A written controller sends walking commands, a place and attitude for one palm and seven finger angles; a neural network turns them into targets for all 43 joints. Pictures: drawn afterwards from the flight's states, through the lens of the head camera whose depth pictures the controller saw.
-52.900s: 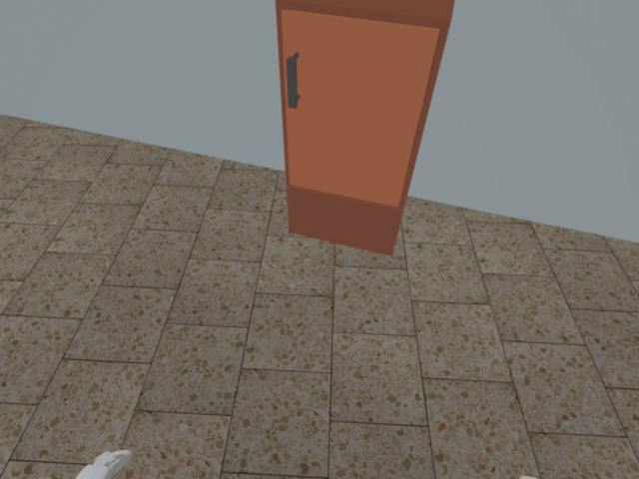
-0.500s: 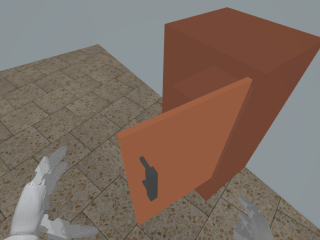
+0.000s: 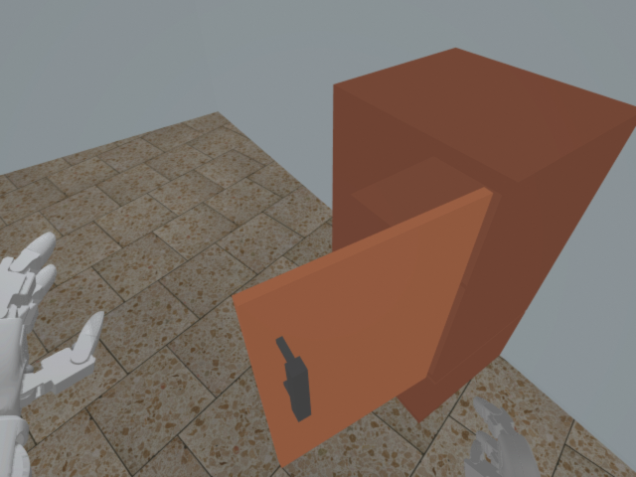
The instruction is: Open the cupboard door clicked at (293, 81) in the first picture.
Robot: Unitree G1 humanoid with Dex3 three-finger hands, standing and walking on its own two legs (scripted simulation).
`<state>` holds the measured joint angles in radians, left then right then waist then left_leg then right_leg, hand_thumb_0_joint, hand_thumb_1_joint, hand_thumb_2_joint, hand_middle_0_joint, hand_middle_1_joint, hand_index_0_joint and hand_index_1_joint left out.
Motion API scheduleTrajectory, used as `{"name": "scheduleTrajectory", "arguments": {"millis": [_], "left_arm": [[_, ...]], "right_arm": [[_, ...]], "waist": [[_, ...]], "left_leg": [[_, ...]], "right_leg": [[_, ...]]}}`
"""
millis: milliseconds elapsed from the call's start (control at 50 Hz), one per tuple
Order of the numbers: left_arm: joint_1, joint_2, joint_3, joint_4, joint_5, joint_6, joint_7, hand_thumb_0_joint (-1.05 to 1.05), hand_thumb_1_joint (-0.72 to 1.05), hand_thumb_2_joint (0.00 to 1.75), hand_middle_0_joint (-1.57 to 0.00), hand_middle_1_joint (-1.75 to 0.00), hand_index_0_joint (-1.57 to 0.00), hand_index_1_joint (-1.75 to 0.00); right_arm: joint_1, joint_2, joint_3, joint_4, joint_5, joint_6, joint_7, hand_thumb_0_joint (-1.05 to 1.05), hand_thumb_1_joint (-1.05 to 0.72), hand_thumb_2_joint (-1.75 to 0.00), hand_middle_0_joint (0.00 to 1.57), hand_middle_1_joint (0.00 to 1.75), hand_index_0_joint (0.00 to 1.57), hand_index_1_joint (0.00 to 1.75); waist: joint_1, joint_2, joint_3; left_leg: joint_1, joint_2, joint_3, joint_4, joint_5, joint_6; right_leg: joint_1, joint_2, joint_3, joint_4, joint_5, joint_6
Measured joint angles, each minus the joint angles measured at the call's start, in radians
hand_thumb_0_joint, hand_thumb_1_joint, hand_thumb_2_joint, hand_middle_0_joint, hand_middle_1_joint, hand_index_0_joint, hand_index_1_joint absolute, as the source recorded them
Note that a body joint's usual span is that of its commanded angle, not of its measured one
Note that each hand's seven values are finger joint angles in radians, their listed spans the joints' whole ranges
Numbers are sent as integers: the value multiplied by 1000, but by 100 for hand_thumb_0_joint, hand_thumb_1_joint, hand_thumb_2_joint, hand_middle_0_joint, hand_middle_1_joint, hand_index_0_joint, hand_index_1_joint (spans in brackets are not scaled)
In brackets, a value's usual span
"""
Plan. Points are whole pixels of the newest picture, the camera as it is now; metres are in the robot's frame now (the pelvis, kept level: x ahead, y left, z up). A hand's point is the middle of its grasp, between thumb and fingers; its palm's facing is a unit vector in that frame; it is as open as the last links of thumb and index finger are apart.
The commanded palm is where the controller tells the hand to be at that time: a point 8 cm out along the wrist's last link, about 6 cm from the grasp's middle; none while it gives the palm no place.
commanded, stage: draw the hand back to the body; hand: left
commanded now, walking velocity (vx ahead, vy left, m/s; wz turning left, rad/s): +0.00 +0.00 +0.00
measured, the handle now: (292, 379) +0.27 +0.08 -0.05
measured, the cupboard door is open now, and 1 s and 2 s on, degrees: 85 85 85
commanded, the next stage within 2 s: step back with the hand held close in 0.42 s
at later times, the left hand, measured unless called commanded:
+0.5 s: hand (79, 348) +0.18 +0.24 +0.17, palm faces +0.46 -0.79 -0.41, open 7.5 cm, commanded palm +0.13 +0.28 +0.18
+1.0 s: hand (35, 376) +0.15 +0.27 +0.16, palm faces +0.36 -0.77 -0.52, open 7.4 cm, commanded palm +0.09 +0.31 +0.18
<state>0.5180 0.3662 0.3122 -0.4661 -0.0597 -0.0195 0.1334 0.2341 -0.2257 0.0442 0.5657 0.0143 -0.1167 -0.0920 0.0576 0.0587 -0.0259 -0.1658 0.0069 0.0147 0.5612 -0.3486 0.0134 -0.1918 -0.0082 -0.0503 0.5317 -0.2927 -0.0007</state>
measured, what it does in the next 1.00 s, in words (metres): shifts its weight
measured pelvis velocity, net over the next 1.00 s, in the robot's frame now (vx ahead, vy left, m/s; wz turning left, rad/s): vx -0.06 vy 0.01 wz -0.03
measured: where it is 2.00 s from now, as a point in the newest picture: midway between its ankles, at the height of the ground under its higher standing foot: outside the picture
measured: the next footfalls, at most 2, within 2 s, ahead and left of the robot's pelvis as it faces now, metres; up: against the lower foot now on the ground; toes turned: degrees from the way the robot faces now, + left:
right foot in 1.52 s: -0.10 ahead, -0.11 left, +0.00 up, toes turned +14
left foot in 1.78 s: -0.15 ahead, +0.12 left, +0.00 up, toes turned +8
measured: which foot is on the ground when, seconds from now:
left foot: down 0.00-1.00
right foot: down 0.00-1.00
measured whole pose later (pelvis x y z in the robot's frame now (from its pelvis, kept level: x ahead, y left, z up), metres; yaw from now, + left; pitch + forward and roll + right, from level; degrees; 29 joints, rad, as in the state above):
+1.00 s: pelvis -0.06 +0.01 +0.00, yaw -2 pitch -1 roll +0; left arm 0.57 0.44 0.43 -0.50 -0.04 -0.16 0.14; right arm 0.16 -0.22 -0.01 0.55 0.01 0.01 -0.08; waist 0.00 0.00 0.05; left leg -0.25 -0.01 0.06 0.49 -0.22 0.04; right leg -0.29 -0.02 -0.01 0.46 -0.15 0.02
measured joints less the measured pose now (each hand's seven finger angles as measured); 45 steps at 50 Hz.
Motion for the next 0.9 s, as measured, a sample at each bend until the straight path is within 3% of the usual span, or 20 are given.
{"name": "scheduleTrajectory", "arguments": {"millis": [120, 220, 340, 560, 760, 900], "left_arm": [[-49, 2, 51, 15, -6, -34, 0, 1, 72, 83, -21, -30, -20, -30], [-46, -27, 35, 52, -9, -42, -12, 1, 82, 87, -21, -30, -20, -30], [-24, -31, 9, 53, -4, -38, -19, 1, 87, 90, -21, -30, -21, -30], [-51, -25, 29, 80, -4, -67, -15, 1, 88, 90, -21, -30, -21, -30], [-9, 0, 65, 58, 17, -125, -17, 1, 89, 90, -21, -30, -21, -30], [53, 59, 89, -17, 14, -130, -9, 1, 88, 90, -22, -30, -21, -30]], "right_arm": [[-20, -8, -13, 27, -2, -6, 5, 1, -91, -90, 20, 30, 20, 30], [-32, -9, -22, 39, -5, 6, 13, 1, -91, -90, 20, 30, 20, 30], [-25, -5, -27, 59, -10, 2, 8, 1, -91, -90, 20, 30, 20, 30], [-39, -1, -34, 77, -10, -7, 7, 1, -91, -90, 20, 30, 20, 30], [-75, -21, -47, 27, -17, 70, 20, 1, -91, -90, 20, 30, 20, 30], [-75, -8, -65, 1, -9, 116, 12, 1, -91, -90, 20, 30, 20, 30]], "waist": [[5, 7, 24], [2, 12, 42], [5, 6, 51], [3, 17, 63], [-48, -1, 72], [-62, -37, 81]], "left_leg": [[43, 7, 0, -52, 29, -9], [63, 12, 3, -85, 50, -14], [82, 21, 2, -106, 63, -21], [101, 27, 3, -129, 81, -24], [-8, 13, 16, -123, 110, -7], [-56, -8, 35, -102, 123, 11]], "right_leg": [[40, 8, -1, -46, 25, -9], [56, 14, 2, -73, 44, -15], [74, 24, 0, -96, 57, -23], [98, 30, 1, -131, 82, -26], [-2, 17, 14, -151, 131, -8], [-63, -4, 33, -108, 138, 10]]}}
